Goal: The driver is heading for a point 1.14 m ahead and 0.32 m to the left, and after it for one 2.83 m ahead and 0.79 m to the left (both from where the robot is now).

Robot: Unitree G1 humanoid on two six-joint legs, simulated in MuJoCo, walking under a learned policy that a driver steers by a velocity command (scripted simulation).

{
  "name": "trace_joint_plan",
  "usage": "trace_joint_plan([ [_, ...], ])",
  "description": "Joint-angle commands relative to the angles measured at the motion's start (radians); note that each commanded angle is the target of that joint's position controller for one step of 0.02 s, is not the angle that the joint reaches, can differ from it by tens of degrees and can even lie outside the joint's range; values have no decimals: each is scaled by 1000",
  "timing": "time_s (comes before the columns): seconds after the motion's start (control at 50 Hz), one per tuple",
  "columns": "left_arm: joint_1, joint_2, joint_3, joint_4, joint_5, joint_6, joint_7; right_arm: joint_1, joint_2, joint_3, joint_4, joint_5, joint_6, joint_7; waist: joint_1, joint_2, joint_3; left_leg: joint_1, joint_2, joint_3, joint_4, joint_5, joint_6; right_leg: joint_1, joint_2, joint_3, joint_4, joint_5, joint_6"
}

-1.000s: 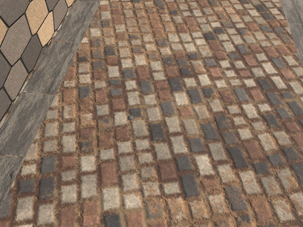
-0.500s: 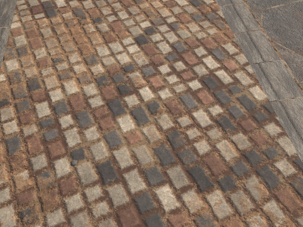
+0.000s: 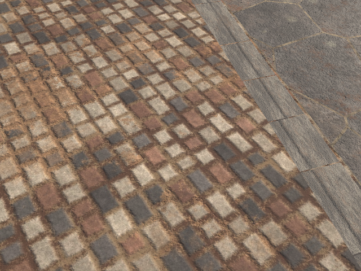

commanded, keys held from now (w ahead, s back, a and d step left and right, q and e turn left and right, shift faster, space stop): w+q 0.96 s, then w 0.04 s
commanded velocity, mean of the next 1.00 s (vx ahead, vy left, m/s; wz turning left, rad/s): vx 0.50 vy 0.00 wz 0.49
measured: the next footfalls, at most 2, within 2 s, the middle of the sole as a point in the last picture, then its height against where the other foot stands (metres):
right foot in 0.28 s outside the picture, level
left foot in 0.78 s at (121, 265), level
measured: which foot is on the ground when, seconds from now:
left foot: down 0.00-0.28, up 0.30-0.76, down 0.78-1.00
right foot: up 0.00-0.26, down 0.28-0.78, up 0.80-1.00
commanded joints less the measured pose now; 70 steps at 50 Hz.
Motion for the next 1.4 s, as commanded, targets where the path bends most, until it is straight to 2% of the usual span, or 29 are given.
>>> trace_joint_plan([
  [0.02,-42,47,11,-87,10,-20,3,-34,-162,-39,-61,11,-13,-14,21,117,-10,63,247,-274,-210,163,189,-106,-37,13,-162,102,35],
  [0.16,-262,41,4,-133,-9,-47,-22,93,-186,-50,-14,29,20,-37,-47,116,5,55,224,-252,-147,145,138,48,37,14,-512,367,57],
  [0.22,-247,82,20,-134,-15,-59,-25,96,-198,-58,-14,28,34,-45,-13,143,-3,98,252,-324,-71,121,109,129,40,27,-573,287,27],
  [0.26,-89,130,47,-94,-6,-64,-14,79,-164,-48,-25,21,37,-45,75,133,-89,45,184,-292,102,201,64,383,19,19,-618,259,-26],
  [0.28,73,190,64,-78,11,-64,-3,61,-106,-26,-55,3,34,-41,149,41,-233,-90,118,-230,375,65,27,640,-147,170,-585,221,-91],
  [0.3,146,257,82,-48,13,-46,-5,190,-26,-2,-84,23,20,-41,102,-261,-371,-423,-4,-106,692,-378,-30,936,-368,571,-654,27,-235],
  [0.32,142,171,62,-49,3,-40,-10,174,-118,-20,-70,40,19,-44,118,-207,-316,-544,60,-150,842,-413,-38,888,-371,671,-717,-152,-235],
  [0.34,97,116,46,-52,-1,-38,-8,85,-172,-39,-82,42,23,-43,129,-119,-184,-579,94,-146,881,-323,-41,774,-330,525,-736,-132,-198],
  [0.38,1,67,30,-43,7,-36,-10,14,-154,-43,-98,24,32,-41,85,-51,-62,-531,150,-118,833,-198,-56,573,-251,318,-784,82,-173],
  [0.42,-39,54,28,-30,13,-43,-10,18,-116,-42,-107,30,50,-32,47,-89,-25,-461,184,-107,791,-149,-63,461,-213,194,-839,177,-167],
  [0.68,31,183,73,70,-24,-23,4,-275,-82,-23,-242,21,59,26,96,-11,58,-418,154,16,286,115,-18,563,-236,-174,-854,443,-125],
  [0.72,30,214,82,73,-33,-9,7,-247,-112,-39,-251,15,65,29,60,-36,20,-327,99,69,268,13,22,605,-238,-211,-736,728,-103],
  [0.76,18,213,78,69,-40,5,13,-12,-188,-86,-194,18,74,18,-78,-21,-113,13,7,114,201,28,83,524,-190,-269,-398,912,-59],
  [0.78,43,165,58,54,-10,2,17,157,-271,-121,-154,24,85,-3,-140,90,-207,321,102,-71,184,38,140,280,-147,-274,-84,608,-11],
  [0.8,134,26,10,-9,27,-23,2,102,-380,-127,-171,32,73,-6,-2,351,-301,603,350,-659,59,-180,331,-152,59,-164,254,-275,46],
  [0.82,21,116,23,-10,-10,-55,-10,125,-284,-100,-203,27,56,1,-89,206,-384,619,391,-815,-76,-310,333,-247,51,42,338,-284,28],
  [0.84,-67,160,35,-39,-44,-71,-15,93,-235,-83,-189,16,40,5,-92,155,-233,515,367,-679,-95,-234,284,-314,13,35,315,-181,6],
  [0.9,-46,147,36,-21,4,-70,0,-62,-167,-58,-215,-1,31,-4,29,90,-94,162,262,-422,-109,85,225,-134,-74,45,108,-8,11],
  [0.98,-64,99,27,-24,17,-36,0,-56,-177,-60,-201,4,23,-25,47,82,-59,27,220,-306,-154,250,233,-86,-55,12,-58,101,67],
  [1.06,-184,49,2,-38,8,-39,-16,-6,-169,-53,-156,7,22,-38,-11,111,-25,1,167,-186,-163,197,165,-25,-28,-12,-356,400,76],
  [1.18,-311,75,-1,-82,-16,-49,-46,89,-190,-56,-77,5,20,-32,-69,105,46,206,275,-199,-144,181,149,-118,-17,-16,-498,396,-2],
  [1.24,-279,84,2,-88,-17,-49,-62,82,-203,-62,-57,6,33,-40,-41,115,32,310,303,-164,-72,393,119,-104,9,-35,-519,255,-53],
  [1.28,-118,127,29,-47,-13,-45,-58,42,-212,-61,-65,1,44,-47,51,119,-84,302,257,-88,125,761,81,143,87,-98,-537,235,-99],
  [1.3,23,171,49,-16,-9,-42,-52,34,-196,-52,-80,-6,47,-55,117,90,-184,196,215,-42,325,751,45,377,58,-39,-524,290,-138],
  [1.32,136,271,74,-14,-2,-38,-47,123,-132,-28,-116,-22,31,-52,101,-93,-328,-155,98,6,695,370,-32,756,-171,357,-519,263,-287],
  [1.34,179,225,66,7,-29,-32,-50,134,-98,-13,-108,-21,10,-43,109,-229,-387,-417,-36,-60,919,-350,-76,922,-282,737,-692,75,-385],
  [1.36,147,170,47,-1,-34,-28,-46,50,-171,-26,-131,10,-13,-28,134,-127,-285,-533,31,-144,977,-331,-58,873,-266,695,-736,-76,-334],
  [1.38,93,152,43,-19,-22,-22,-39,-44,-176,-25,-158,28,-29,-21,131,-49,-172,-552,73,-127,941,-258,-46,742,-231,574,-752,-57,-299],
  [1.4,48,140,37,-27,-11,-18,-37,-93,-167,-24,-171,12,-38,-21,102,26,-76,-539,104,-109,852,-209,-44,598,-192,484,-775,42,-282],
])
